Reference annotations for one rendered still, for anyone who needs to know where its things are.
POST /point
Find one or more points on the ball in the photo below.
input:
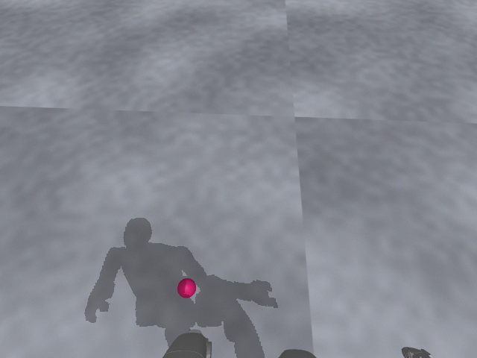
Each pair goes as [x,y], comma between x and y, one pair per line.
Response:
[186,288]

